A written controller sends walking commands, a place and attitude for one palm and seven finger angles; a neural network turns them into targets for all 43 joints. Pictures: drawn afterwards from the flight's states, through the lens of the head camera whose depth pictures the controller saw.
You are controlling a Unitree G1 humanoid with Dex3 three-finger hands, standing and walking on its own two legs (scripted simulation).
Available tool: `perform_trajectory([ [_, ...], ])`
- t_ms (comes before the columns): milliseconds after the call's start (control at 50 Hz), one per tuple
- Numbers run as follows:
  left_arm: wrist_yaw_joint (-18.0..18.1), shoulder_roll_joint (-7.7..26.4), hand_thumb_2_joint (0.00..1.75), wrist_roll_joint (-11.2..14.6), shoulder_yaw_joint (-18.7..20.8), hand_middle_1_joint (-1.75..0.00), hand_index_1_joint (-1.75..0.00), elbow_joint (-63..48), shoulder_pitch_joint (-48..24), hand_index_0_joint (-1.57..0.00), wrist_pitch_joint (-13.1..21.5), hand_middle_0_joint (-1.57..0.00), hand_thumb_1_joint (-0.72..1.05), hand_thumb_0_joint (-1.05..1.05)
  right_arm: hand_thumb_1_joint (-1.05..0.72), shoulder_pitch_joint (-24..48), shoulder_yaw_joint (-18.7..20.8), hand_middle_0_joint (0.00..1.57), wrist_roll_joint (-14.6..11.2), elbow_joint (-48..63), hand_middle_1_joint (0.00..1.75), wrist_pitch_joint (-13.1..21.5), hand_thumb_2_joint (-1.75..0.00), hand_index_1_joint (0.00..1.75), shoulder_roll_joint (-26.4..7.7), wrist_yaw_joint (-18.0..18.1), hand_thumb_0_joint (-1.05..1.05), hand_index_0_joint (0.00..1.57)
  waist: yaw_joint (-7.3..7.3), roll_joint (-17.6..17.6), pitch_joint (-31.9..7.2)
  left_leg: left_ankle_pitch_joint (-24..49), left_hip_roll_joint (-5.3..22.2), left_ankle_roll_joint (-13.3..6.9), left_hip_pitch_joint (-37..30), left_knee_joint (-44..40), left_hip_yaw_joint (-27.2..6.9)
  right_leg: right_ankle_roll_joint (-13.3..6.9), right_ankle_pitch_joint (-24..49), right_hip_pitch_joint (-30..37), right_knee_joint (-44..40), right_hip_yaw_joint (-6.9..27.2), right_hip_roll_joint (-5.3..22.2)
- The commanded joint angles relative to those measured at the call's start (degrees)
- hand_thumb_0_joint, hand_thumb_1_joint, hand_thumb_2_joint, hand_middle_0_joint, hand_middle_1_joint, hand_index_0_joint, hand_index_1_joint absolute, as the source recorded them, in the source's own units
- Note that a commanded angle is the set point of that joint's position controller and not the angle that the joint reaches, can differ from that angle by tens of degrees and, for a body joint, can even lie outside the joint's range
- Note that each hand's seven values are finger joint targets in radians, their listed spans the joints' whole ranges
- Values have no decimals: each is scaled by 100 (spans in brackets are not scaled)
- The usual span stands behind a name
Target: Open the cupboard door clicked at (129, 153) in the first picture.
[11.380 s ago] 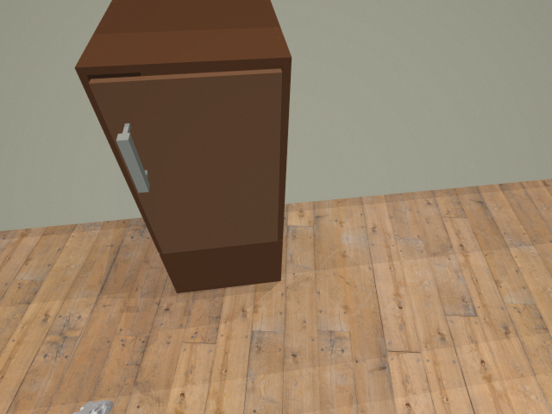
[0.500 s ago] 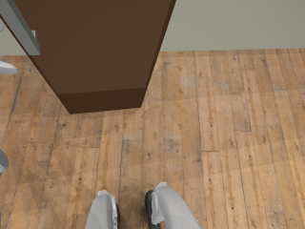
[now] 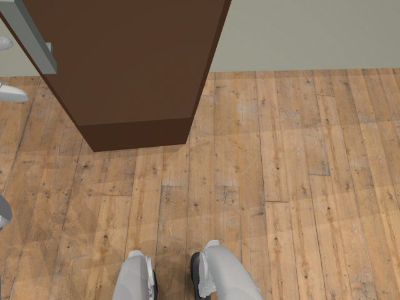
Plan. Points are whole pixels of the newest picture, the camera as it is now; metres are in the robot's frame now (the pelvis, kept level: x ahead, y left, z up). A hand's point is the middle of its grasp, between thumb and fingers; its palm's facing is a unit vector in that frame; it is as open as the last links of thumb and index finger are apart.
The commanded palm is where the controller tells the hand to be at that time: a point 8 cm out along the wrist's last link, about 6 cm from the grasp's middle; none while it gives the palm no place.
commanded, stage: slide the fingers in behind the handle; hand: left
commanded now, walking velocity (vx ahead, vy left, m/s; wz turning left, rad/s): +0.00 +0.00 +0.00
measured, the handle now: (32, 28) +0.59 +0.24 +0.06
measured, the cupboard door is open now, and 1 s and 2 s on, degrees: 0 0 1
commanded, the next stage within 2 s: close the thumb around the handle in 1.66 s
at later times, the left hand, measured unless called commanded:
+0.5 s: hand (11, 55) +0.53 +0.26 +0.06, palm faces +0.05 -1.00 -0.02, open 14.0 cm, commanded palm +0.52 +0.30 +0.06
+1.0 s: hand (37, 55) +0.54 +0.23 +0.06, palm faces +0.05 -1.00 -0.01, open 14.0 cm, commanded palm +0.52 +0.26 +0.06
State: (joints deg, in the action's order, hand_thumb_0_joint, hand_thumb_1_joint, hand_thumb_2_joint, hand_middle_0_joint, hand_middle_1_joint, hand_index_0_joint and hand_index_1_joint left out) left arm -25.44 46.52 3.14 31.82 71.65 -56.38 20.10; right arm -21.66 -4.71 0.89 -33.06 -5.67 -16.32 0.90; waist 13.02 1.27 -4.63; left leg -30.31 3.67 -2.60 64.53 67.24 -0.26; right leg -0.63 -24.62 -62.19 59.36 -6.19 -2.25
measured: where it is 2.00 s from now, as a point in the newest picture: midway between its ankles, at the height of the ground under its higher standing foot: (176, 297)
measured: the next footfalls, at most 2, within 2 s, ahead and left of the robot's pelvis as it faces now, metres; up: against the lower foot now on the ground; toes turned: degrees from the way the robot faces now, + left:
none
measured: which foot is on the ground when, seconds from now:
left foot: down 0.00-1.00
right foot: down 0.00-1.00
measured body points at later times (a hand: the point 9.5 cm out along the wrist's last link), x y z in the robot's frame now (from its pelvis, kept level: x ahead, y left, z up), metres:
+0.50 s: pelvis +0.00 +0.00 +0.00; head +0.18 +0.05 +0.41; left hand +0.53 +0.32 +0.07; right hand -0.02 -0.26 -0.09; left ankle +0.00 +0.08 -0.65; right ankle +0.03 -0.12 -0.65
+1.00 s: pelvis +0.01 +0.00 +0.00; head +0.18 +0.03 +0.42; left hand +0.53 +0.28 +0.06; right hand -0.01 -0.26 -0.09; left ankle +0.00 +0.08 -0.65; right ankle +0.03 -0.12 -0.65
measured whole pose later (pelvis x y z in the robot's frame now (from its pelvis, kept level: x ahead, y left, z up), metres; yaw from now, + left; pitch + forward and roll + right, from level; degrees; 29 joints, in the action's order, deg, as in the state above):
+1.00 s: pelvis +0.01 +0.00 +0.00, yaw +0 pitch +27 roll -5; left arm -17.2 36.8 3.2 27.7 68.1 -54.9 21.5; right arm -22.9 -3.7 1.6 -34.0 -5.9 -15.1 -0.8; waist 12.8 2.0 -5.8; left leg -30.5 3.5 -2.5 62.6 65.9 0.4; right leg -0.7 -25.1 -60.9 58.9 -5.3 -2.2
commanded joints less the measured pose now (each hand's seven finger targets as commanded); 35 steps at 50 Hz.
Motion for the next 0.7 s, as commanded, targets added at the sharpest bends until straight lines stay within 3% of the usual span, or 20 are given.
perform_trajectory([
  [0, 4, 2105, 30, 191, 311, -120, -120, -1285, -2417, -30, 423, -30, -50, 0, -90, -1268, 418, 20, 19, 86, 30, 51, -90, 30, -1228, 103, 0, 20, -25, 1447, -3220, 3111, -42, 65, -2579, -563, -509, -47, 1733, 1174, -366, 345, -150],
  [40, -25, 2241, 30, 147, 351, -120, -120, -1219, -2334, -30, 411, -30, -50, 0, -90, -1270, 404, 20, 20, 71, 30, 58, -90, 30, -1244, 108, 0, 20, -61, 1486, -3308, 3115, -45, 79, -2580, -568, -510, -39, 1728, 1237, -371, 353, -146],
  [100, -108, 1440, 30, 207, -196, -120, -120, -1309, -2357, -30, 392, -30, -50, 0, -90, -1290, 422, 20, 9, 36, 30, 37, -90, 30, -1186, 67, 0, 20, 33, 1784, -3204, 3422, 5, 138, -3134, -604, -631, -57, 1567, 670, -393, 257, -147],
  [120, -122, 1399, 30, 209, -226, -120, -120, -1141, -2288, -30, 330, -30, -50, 0, -90, -1305, 419, 20, 15, -11, 30, 19, -90, 30, -1222, 71, 0, 20, 53, 1661, -3096, 3350, 28, 161, -3155, -628, -659, -41, 1447, 546, -434, 229, -153],
  [180, -97, 1407, 30, 315, -152, -120, -120, -1064, -2389, -30, 213, -30, -50, 0, -90, -1334, 426, 20, 2, -15, 30, 18, -90, 30, -1244, 94, 0, 20, 86, 1355, -3060, 3062, -6, 110, -2861, -662, -655, -27, 1429, 732, -465, 237, -151],
  [220, -33, 1348, 30, 310, -179, -120, -120, -1109, -2505, -30, 205, -30, -50, 0, -90, -1360, 424, 20, 17, -33, 30, 24, -90, 30, -1235, 100, 0, 20, 96, 1411, -3149, 3094, -6, 117, -2919, -656, -656, -30, 1445, 681, -443, 243, -144],
  [260, 93, 1538, 30, 248, -50, -120, -120, -1143, -2525, -30, 228, -30, -50, 0, -90, -1371, 411, 20, 30, -29, 30, 32, -90, 30, -1226, 95, 0, 20, 48, 1340, -3063, 2992, -15, 117, -2770, -662, -641, -31, 1407, 758, -433, 246, -142],
  [280, 159, 1436, 30, 214, -130, -120, -120, -1280, -2587, -30, 266, -30, -50, 0, -90, -1370, 421, 20, 39, -15, 30, 47, -90, 30, -1205, 76, 0, 20, 67, 1462, -3137, 3030, -24, 115, -2827, -659, -628, -30, 1429, 740, -435, 264, -139],
  [320, 270, 1577, 30, 133, -16, -120, -120, -1399, -2473, -30, 374, -30, -50, 0, -90, -1375, 421, 20, 60, 8, 30, 38, -90, 30, -1190, 49, 0, 20, -39, 1627, -3285, 3205, -16, 154, -2985, -653, -616, -60, 1487, 778, -393, 269, -146],
  [360, 379, 1733, 30, 126, 149, -120, -120, -1391, -2422, -30, 416, -30, -50, 0, -90, -1347, 422, 20, 69, 22, 30, 49, -90, 30, -1196, 37, 0, 20, -48, 1456, -3180, 3122, -15, 136, -2813, -662, -597, -50, 1522, 925, -405, 278, -151],
  [420, 393, 1579, 30, 120, 65, -120, -120, -1374, -2323, -30, 439, -30, -50, 0, -90, -1328, 419, 20, 55, 58, 30, 40, -90, 30, -1168, 8, 0, 20, -70, 1490, -3290, 3123, -33, 125, -2789, -667, -548, -53, 1622, 1070, -389, 301, -155],
  [480, 411, 1498, 30, 130, 17, -120, -120, -1298, -2322, -30, 382, -30, -50, 0, -90, -1317, 424, 20, 49, 57, 30, 30, -90, 30, -1173, 3, 0, 20, -31, 1363, -3098, 2933, -43, 98, -2641, -706, -523, -29, 1560, 1113, -445, 307, -153],
  [520, 388, 1359, 30, 130, -76, -120, -120, -1315, -2234, -30, 383, -30, -50, 0, -90, -1339, 429, 20, 42, 64, 30, 15, -90, 30, -1165, -4, 0, 20, -64, 1490, -3181, 3121, -34, 132, -2852, -724, -550, -47, 1599, 1018, -428, 282, -150],
  [540, 384, 1184, 30, 164, -192, -120, -120, -1316, -2348, -30, 374, -30, -50, 0, -90, -1340, 438, 20, 47, 28, 30, 20, -90, 30, -1161, -3, 0, 20, 34, 1375, -3105, 3108, -26, 122, -2861, -712, -572, -31, 1583, 927, -450, 269, -154],
  [620, 424, 1026, 30, 229, -219, -120, -120, -1426, -2471, -30, 439, -30, -50, 0, -90, -1390, 475, 20, 68, -40, 30, 26, -90, 30, -1166, -6, 0, 20, 32, 1422, -3190, 3250, -5, 153, -3059, -709, -641, -45, 1551, 795, -433, 247, -161],
  [680, 491, 756, 30, 242, -375, -120, -120, -1302, -2528, -30, 432, -30, -50, 0, -90, -1395, 481, 20, 75, -90, 30, 46, -90, 30, -1140, -12, 0, 20, 123, 1249, -3082, 3089, -27, 129, -2916, -698, -629, -31, 1516, 780, -452, 252, -155],
])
